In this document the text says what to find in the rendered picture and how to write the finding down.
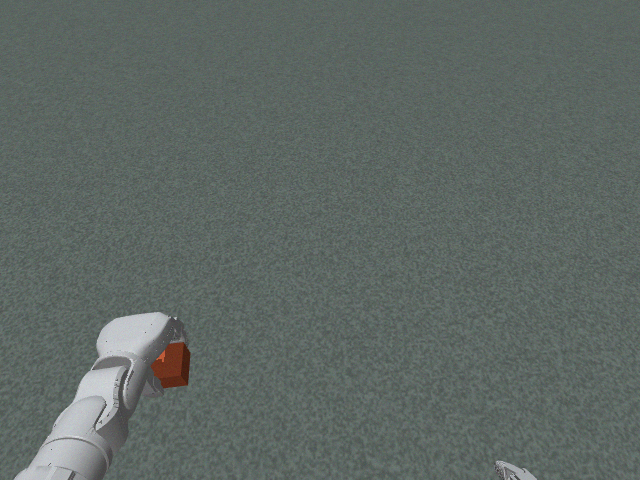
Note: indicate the left robot hand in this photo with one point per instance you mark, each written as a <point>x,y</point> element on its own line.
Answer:
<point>145,335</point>

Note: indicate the left robot arm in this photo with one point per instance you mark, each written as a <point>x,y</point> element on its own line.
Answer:
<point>94,426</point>

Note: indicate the small box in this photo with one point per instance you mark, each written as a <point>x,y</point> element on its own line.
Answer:
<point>172,366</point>

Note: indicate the right robot hand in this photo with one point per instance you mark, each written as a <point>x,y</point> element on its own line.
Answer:
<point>507,471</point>

